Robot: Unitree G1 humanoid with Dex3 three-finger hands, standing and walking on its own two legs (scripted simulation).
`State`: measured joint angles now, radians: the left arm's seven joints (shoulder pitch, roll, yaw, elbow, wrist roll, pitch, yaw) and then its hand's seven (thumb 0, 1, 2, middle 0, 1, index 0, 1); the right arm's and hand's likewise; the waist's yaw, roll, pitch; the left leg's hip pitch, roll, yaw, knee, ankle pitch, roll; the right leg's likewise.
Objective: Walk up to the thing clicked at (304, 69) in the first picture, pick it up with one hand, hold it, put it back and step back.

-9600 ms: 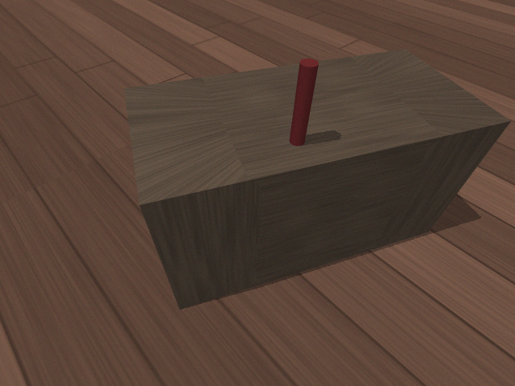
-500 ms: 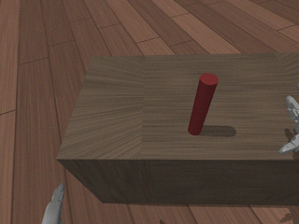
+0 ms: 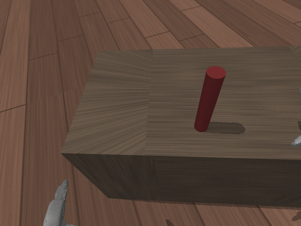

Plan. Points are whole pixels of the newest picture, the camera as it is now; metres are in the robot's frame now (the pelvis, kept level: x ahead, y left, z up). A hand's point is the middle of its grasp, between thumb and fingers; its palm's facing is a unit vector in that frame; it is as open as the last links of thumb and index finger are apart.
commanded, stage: go down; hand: right
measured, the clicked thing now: (207, 104) +0.47 -0.12 +0.03
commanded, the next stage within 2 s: approach in 0.78 s
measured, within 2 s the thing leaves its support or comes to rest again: neither
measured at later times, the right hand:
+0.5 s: hand (299, 117) +0.39 -0.32 +0.09, palm faces +0.06 +1.00 +0.02, open 17.7 cm
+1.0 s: hand (296, 118) +0.39 -0.32 +0.08, palm faces +0.04 +1.00 +0.03, open 17.7 cm
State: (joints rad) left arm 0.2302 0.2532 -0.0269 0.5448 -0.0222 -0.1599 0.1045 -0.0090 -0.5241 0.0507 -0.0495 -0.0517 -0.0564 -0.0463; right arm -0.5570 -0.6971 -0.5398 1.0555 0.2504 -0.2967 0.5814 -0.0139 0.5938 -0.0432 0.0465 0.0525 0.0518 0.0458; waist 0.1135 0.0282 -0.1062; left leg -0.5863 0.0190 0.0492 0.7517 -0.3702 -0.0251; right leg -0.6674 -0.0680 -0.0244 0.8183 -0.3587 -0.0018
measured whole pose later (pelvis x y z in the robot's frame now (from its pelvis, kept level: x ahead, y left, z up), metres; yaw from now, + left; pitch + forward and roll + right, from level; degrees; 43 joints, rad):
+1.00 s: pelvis +0.00 +0.00 -0.01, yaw +0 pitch +13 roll +2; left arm 0.28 0.26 -0.02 0.45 -0.03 -0.16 0.09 -0.01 -0.53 0.05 -0.05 -0.05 -0.05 -0.05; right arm -0.54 -0.69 -0.54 1.05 0.26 -0.30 0.60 -0.01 0.61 -0.03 0.05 0.05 0.06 0.04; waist 0.11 0.02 -0.12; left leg -0.65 0.02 0.05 0.82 -0.40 -0.03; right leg -0.73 -0.07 -0.02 0.88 -0.38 0.00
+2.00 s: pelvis -0.02 +0.01 -0.06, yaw +2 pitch +19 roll +2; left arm 0.40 0.21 0.05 0.06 0.06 -0.05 -0.03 -0.01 -0.51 0.03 -0.04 -0.04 -0.06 -0.03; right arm -0.64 -0.31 -0.35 0.95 0.06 -0.44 0.11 -0.01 0.61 0.00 0.04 0.04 0.05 0.04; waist 0.18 0.01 -0.14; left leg -0.96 0.00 0.04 1.12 -0.49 -0.01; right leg -1.02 -0.09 -0.01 1.15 -0.47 0.01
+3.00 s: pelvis -0.01 +0.01 -0.05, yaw +2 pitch +20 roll +2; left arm 0.39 0.22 0.07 0.05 0.06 -0.02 -0.04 -0.01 -0.52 0.03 -0.04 -0.04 -0.05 -0.03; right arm -0.68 -0.28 -0.34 0.98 0.03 -0.45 0.05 -0.01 0.11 -0.65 1.08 0.91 1.13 0.91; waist 0.19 0.00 -0.14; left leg -0.95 0.01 0.02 1.10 -0.50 -0.02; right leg -1.00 -0.09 -0.03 1.13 -0.47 0.00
